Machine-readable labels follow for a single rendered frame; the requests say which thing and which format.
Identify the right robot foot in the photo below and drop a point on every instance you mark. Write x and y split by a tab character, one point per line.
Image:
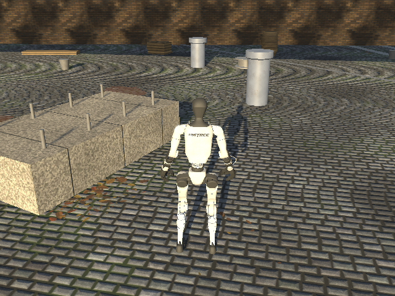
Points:
212	248

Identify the left robot hand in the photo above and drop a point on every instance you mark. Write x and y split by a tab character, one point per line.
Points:
163	173

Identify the right robot thigh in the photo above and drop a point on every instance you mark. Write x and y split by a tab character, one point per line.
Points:
211	187

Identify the right robot hand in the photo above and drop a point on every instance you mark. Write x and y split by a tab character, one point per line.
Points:
226	172

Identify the right robot upper arm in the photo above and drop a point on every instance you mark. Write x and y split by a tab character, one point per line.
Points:
217	130

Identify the left robot upper arm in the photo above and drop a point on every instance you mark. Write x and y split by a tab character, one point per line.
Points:
179	129

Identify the left robot forearm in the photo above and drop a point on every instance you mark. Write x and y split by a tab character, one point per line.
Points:
168	161

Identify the right robot forearm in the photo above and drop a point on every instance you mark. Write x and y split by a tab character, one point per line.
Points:
227	161

